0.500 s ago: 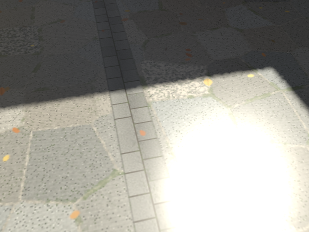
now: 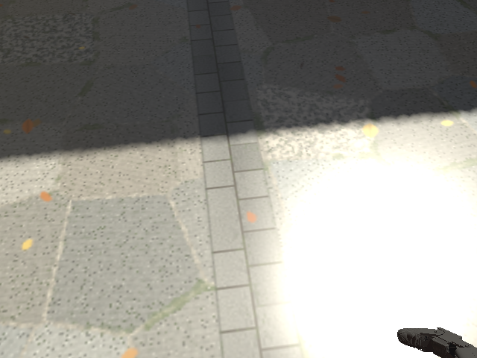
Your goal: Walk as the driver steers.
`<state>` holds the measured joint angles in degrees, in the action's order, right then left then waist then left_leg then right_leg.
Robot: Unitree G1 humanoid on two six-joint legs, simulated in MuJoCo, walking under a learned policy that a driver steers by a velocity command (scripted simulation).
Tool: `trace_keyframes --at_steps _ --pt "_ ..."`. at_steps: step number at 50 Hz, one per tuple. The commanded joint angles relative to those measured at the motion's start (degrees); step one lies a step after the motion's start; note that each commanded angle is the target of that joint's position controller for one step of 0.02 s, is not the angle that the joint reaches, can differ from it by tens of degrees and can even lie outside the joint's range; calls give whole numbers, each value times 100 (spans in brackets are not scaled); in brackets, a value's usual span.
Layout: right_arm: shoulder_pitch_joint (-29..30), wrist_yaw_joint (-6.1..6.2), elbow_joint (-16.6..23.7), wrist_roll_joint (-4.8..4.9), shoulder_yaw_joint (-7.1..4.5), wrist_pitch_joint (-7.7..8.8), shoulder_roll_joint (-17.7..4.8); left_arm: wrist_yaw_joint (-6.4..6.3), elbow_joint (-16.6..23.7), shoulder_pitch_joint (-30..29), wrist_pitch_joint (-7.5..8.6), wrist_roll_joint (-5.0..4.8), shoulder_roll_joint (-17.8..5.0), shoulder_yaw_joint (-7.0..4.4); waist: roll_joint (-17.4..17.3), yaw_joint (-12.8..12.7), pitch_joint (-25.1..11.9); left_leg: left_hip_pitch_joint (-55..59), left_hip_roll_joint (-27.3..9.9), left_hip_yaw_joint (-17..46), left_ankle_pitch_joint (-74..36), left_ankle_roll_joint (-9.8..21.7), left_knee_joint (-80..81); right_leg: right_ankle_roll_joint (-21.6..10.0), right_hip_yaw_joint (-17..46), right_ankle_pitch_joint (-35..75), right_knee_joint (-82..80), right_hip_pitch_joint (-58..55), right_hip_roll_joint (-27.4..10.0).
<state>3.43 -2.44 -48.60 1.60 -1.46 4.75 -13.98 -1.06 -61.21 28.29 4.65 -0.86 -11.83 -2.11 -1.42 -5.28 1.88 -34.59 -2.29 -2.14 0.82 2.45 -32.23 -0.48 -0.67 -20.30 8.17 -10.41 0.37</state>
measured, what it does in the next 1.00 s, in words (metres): walks ahead: left foot, then right foot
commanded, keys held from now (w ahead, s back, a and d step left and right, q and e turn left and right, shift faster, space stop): w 0.70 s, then w+q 0.30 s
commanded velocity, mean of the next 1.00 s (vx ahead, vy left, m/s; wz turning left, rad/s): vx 0.49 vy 0.00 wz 0.08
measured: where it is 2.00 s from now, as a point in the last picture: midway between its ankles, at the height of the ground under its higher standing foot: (221, 163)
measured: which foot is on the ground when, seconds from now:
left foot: up 0.00-0.04, down 0.06-0.62, up 0.64-1.00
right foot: down 0.00-0.08, up 0.10-0.58, down 0.60-1.00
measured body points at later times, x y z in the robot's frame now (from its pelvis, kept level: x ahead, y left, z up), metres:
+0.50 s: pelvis +0.28 +0.03 +0.01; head +0.31 +0.02 +0.46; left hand +0.48 +0.27 -0.09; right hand +0.26 -0.24 -0.13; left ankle +0.19 +0.12 -0.73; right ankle +0.49 -0.13 -0.69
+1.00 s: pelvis +0.58 -0.02 +0.01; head +0.59 -0.01 +0.46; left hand +0.57 +0.25 -0.13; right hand +0.75 -0.26 -0.10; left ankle +0.75 +0.16 -0.67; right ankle +0.50 -0.11 -0.73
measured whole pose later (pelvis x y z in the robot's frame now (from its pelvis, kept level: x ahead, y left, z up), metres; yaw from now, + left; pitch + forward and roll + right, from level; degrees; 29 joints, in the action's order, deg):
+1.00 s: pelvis +0.58 -0.02 +0.01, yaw +7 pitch +1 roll -2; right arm -7.2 -1.1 -50.7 1.0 -3.4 3.2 -15.0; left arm -0.5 -56.2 17.4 6.0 0.6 -14.1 -3.2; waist -2.2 -3.0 0.6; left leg -39.7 -6.1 2.7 -3.8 1.7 -40.7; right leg -2.3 -9.8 -13.5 10.2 -2.0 3.1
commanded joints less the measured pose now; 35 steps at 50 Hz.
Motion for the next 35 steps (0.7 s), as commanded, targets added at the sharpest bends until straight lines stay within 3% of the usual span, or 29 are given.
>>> trace_keyframes --at_steps 1,2,3,4,5,6,7,8,9,11,12,15,17,20,25,28,29,30,31,32,33,34,35 --pt "-150 0 308 4 -251 72 -756 -34 225 -204 -14 8 -1146 -254 859 724 76 1132 277 -114 118 283 90 -684 328 4707 650 570 -1474" --pt "-969 29 65 16 -375 50 -928 -34 251 -278 -79 47 -1119 -249 867 1135 -429 2126 455 -234 253 425 43 -563 157 5481 1631 691 -1309" --pt "-1919 76 -203 27 -493 12 -1133 -29 319 -313 -113 94 -1041 -207 776 1544 -971 3555 214 35 355 608 -46 -393 49 5066 2916 1496 -1077" --pt "-2733 118 -355 -131 -613 -12 -1665 39 435 300 -61 149 -387 -27 -520 1355 -1935 5747 -1321 2405 1372 1393 155 -85 -81 2542 5238 3572 -303" --pt "-2827 79 -434 -106 -519 -26 -1426 88 344 380 95 26 -129 66 -1358 1265 -2551 6044 -2064 4764 2572 1856 1554 -13 577 -1078 6680 4489 357" --pt "-2243 53 -379 -52 -402 25 -1074 115 531 -214 228 -148 -698 -91 -957 1208 -1520 5199 -1823 4316 2972 1522 1841 -172 862 -913 7211 5100 -23" --pt "-1707 54 -250 -73 -335 67 -846 102 705 -739 293 -231 -900 -133 -554 1043 -819 4235 -1655 3421 2620 1312 1934 -295 674 -418 7131 5176 -337" --pt "-1283 24 -200 -134 -282 122 -701 51 747 -958 294 -170 -891 -159 -96 811 -392 3265 -1442 2697 1875 1194 2097 -314 563 71 6741 4894 -620" --pt "-1057 4 -184 -202 -235 174 -537 2 724 -908 228 -73 -863 -215 -145 577 -288 2671 -1199 2154 1372 1062 2216 -327 588 362 6368 4483 -834" --pt "-1053 -13 -266 -208 -209 191 -470 -24 684 -676 76 -30 -590 -198 -295 362 -218 2096 -1002 1659 1113 1081 2479 -290 567 485 5996 4052 -952" --pt "-1168 6 -333 -189 -213 200 -519 -32 720 -741 25 -21 -542 -197 -274 336 -118 1938 -979 1488 1005 1132 2595 -242 509 546 5817 4107 -981" --pt "-1556 145 -460 -190 -266 202 -804 -50 1025 -1493 -10 59 -675 -238 -93 450 150 2072 -1001 1267 719 1216 2806 -34 462 1353 4888 4831 -1058" --pt "-1774 218 -504 -172 -268 168 -844 -10 1157 -1904 27 84 -649 -230 -53 559 173 2280 -899 1019 413 1107 2793 32 398 2061 4093 4983 -996" --pt "-2137 270 -586 -111 -269 132 -911 73 1332 -2587 87 44 -520 -157 -54 795 215 2427 -738 647 211 935 2775 55 136 2789 2996 4682 -746" --pt "-2726 288 -825 -62 -299 -15 -959 251 1638 -3365 138 -26 -562 -84 -50 1016 358 3517 -1088 657 -47 896 2359 -46 125 2449 2197 4878 -572" --pt "-2658 306 -821 -61 -359 -116 -1080 325 1678 -3131 180 -42 -809 -149 -254 738 131 4008 -1283 701 -1227 749 1774 -278 26 1722 1971 4361 -379" --pt "-2527 305 -779 -64 -365 -148 -1110 322 1557 -2645 191 -36 -975 -234 -341 435 -189 3997 -1168 571 -2260 657 1185 -404 -145 1612 1879 3616 -185" --pt "-2480 304 -729 -94 -309 -175 -971 285 1248 -1657 191 -26 -1261 -386 -288 -8 -803 3624 -856 336 -2710 499 62 -604 -192 1718 1881 2244 -107" --pt "-2547 310 -557 -207 -201 -163 -758 229 1018 -528 174 57 -1721 -509 319 -332 -1746 2369 -486 68 -1199 294 -1784 -1015 1060 1804 2117 368 -1202" --pt "-3252 227 -565 -175 12 -25 28 268 849 -234 133 39 -1993 -566 1894 93 -2436 56 614 206 2816 -64 -3632 -1913 3813 523 1403 -1458 -2359" --pt "-2811 218 -595 -21 -131 115 -644 269 917 -360 140 11 -1376 -388 1257 -141 -2161 -596 367 959 3210 52 -4268 -1694 4037 -15 982 -1295 -2196" --pt "-2243 204 -405 118 -216 211 -934 241 1022 -886 157 20 -1162 -313 1042 -63 -1332 -941 77 854 2693 150 -4321 -1438 3141 348 880 -552 -2023" --pt "-1971 241 -358 103 -214 242 -904 237 1126 -1352 167 57 -1057 -269 547 118 -902 -740 -230 681 2152 139 -4089 -1336 2499 1037 724 283 -1825"
Velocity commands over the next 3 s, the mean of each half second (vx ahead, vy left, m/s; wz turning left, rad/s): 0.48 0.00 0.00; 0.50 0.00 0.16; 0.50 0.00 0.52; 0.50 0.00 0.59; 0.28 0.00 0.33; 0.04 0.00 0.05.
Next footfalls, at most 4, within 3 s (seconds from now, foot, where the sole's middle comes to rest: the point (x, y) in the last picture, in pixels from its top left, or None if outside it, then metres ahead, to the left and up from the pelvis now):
0.06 left None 0.23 0.12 -0.77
0.60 right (316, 333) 0.54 -0.12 -0.77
1.16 left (233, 238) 0.82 0.14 -0.77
1.64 right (265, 159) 1.16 0.06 -0.77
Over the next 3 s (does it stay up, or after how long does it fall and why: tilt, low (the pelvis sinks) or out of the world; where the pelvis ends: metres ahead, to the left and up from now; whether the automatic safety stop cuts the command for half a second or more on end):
stays up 1.30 0.38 0.01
